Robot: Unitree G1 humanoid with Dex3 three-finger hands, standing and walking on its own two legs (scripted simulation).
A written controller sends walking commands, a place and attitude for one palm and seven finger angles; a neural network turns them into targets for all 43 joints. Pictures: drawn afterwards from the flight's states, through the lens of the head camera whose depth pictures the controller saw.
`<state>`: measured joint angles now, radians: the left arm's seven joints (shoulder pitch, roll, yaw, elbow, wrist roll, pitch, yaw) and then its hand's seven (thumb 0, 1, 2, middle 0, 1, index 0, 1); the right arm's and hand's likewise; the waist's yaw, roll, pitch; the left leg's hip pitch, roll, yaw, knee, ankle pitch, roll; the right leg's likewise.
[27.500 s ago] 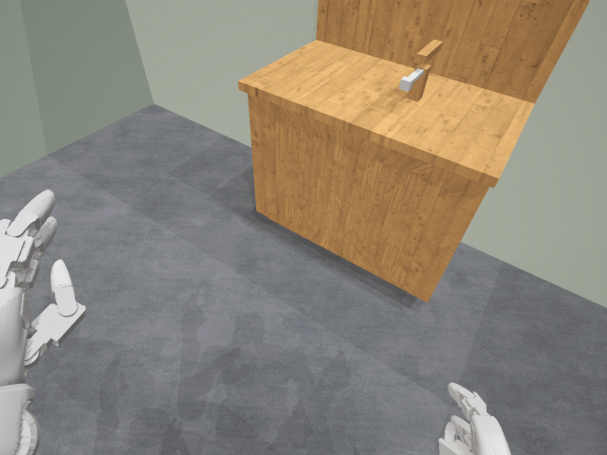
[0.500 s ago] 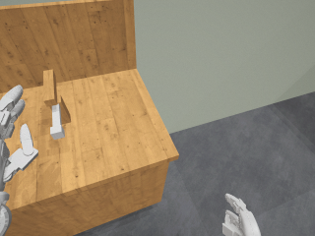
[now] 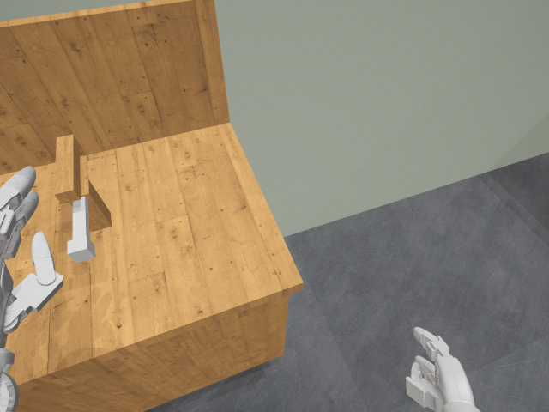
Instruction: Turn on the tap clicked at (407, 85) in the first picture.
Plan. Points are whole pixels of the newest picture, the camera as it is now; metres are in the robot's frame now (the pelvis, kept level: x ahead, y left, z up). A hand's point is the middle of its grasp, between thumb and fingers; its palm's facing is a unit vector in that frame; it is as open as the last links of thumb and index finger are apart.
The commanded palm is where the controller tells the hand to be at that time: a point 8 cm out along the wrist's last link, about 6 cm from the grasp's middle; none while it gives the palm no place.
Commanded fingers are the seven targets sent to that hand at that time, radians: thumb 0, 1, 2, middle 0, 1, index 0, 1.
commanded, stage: come to a stop and stand still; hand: left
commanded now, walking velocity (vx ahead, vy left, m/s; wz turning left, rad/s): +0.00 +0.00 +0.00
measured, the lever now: (81, 249) +0.33 +0.33 +0.02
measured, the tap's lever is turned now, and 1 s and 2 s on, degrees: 0 0 0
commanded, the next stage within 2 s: look again from close up in 0.72 s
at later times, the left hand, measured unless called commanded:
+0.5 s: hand out of the picture +0.19 +0.31 +0.16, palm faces +0.40 -0.86 -0.33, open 7.4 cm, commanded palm +0.13 +0.34 +0.17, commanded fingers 0.00 0.90 0.90 -0.20 -0.30 -0.20 -0.30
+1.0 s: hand out of the picture +0.21 +0.33 +0.18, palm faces +0.44 -0.81 -0.38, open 7.4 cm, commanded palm +0.13 +0.34 +0.17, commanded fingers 0.00 0.90 0.90 -0.20 -0.30 -0.20 -0.30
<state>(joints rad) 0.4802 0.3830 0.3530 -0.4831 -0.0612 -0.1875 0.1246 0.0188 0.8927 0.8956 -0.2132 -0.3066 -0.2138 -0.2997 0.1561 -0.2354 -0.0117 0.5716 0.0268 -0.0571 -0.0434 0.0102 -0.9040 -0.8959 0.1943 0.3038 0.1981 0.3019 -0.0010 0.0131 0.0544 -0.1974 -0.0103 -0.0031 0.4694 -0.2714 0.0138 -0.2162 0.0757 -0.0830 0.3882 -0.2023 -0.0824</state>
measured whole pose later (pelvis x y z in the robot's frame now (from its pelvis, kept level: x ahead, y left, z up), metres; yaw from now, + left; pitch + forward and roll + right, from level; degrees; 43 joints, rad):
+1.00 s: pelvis -0.03 +0.06 +0.00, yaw -1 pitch +0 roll +0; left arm 0.27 0.40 0.44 -0.35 -0.06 -0.27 0.08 0.02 0.90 0.90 -0.20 -0.31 -0.21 -0.30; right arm 0.22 -0.21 0.01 0.57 0.01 -0.16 0.02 0.01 -0.90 -0.90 0.20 0.30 0.20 0.30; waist 0.03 -0.01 0.06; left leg -0.22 -0.09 0.04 0.47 -0.25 0.10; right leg -0.28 -0.01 -0.04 0.48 -0.19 -0.01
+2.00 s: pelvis -0.02 -0.01 -0.03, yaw +2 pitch +3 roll +1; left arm 0.43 0.39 0.39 -0.40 -0.23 -0.06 0.05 0.02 0.89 0.90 -0.21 -0.31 -0.21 -0.30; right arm 0.19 -0.24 -0.01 0.64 0.05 -0.11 -0.04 0.01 -0.90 -0.90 0.20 0.30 0.20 0.30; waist 0.03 0.03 -0.08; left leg -0.38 -0.02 -0.04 0.72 -0.39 -0.01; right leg -0.41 0.08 -0.09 0.70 -0.34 -0.10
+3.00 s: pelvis -0.03 +0.01 -0.02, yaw +4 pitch +0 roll +0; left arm 0.54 0.22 0.18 -0.52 -0.21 0.12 0.24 0.02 0.90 0.90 -0.20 -0.31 -0.20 -0.30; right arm 0.18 -0.24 0.04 0.63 0.04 -0.15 -0.10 0.01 -0.90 -0.90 0.20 0.30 0.20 0.30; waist 0.07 0.05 -0.06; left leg -0.33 -0.06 -0.06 0.68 -0.36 0.03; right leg -0.34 0.05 -0.10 0.65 -0.32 -0.08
